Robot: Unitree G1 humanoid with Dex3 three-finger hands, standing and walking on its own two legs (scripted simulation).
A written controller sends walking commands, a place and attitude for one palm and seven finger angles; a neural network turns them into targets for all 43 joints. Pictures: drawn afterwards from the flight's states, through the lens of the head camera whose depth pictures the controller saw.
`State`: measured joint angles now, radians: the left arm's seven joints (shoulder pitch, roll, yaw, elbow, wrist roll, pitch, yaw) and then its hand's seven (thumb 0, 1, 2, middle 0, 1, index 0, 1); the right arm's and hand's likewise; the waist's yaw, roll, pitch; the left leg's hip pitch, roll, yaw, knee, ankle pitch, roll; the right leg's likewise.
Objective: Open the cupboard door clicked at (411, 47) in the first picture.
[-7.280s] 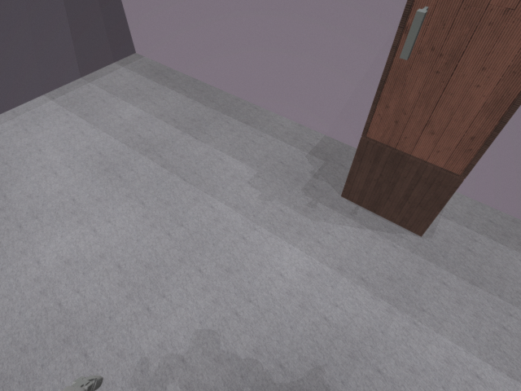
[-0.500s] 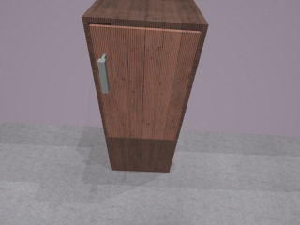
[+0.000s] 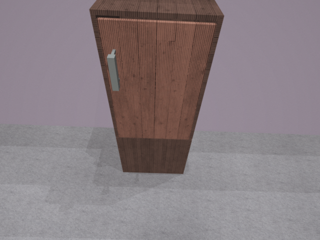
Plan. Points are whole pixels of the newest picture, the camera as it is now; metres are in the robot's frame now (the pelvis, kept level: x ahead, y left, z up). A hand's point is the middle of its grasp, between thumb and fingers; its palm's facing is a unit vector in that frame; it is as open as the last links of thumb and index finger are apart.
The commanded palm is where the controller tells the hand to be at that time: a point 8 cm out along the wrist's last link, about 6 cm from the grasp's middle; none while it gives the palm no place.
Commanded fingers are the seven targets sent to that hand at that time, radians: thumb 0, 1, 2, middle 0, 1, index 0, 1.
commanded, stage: look again from close up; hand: left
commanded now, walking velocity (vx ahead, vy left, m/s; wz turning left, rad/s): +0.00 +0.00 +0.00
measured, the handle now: (115, 70) +0.64 +0.20 +0.08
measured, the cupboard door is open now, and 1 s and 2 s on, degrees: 0 0 0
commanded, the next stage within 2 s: shuffle to correct the standing spot in 0.56 s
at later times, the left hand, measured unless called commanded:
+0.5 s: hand out of the picture -0.01 +0.15 -0.18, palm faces +0.05 -0.99 -0.16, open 7.4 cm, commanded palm none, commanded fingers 0.00 0.90 0.90 -0.20 -0.30 -0.20 -0.30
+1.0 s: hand out of the picture +0.00 +0.16 -0.18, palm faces +0.06 -0.99 -0.13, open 7.4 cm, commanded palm none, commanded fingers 0.00 0.90 0.90 -0.20 -0.30 -0.20 -0.30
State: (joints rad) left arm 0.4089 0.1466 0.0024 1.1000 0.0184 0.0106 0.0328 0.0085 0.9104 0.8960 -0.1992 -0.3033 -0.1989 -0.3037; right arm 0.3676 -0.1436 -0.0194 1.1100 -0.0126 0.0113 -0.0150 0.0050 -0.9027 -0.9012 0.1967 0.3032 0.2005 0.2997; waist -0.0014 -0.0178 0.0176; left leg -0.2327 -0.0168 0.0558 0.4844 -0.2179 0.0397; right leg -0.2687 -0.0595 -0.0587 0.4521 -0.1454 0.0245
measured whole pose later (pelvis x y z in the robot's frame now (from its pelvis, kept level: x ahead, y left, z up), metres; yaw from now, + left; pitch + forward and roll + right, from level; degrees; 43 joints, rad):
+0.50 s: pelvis +0.00 +0.00 +0.00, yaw -1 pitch -2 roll +0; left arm 0.36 0.11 0.02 1.07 0.02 -0.01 0.04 0.01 0.91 0.90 -0.20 -0.30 -0.20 -0.30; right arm 0.33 -0.11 -0.03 1.09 -0.01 -0.01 -0.02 0.00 -0.91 -0.90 0.20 0.30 0.20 0.30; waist 0.00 -0.01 0.00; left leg -0.24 -0.01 0.07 0.50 -0.23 0.04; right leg -0.28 -0.05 -0.05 0.47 -0.15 0.02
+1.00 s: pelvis +0.04 +0.01 +0.00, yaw -1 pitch -1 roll -1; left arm 0.43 0.11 0.04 1.09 0.02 0.00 0.01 0.01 0.91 0.90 -0.20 -0.30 -0.20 -0.30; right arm 0.38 -0.13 -0.03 1.11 -0.02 -0.01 -0.03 0.00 -0.90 -0.90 0.20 0.30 0.20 0.30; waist 0.00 -0.02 0.00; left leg -0.21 -0.01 0.07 0.55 -0.33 0.05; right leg -0.27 -0.04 -0.02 0.55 -0.30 -0.01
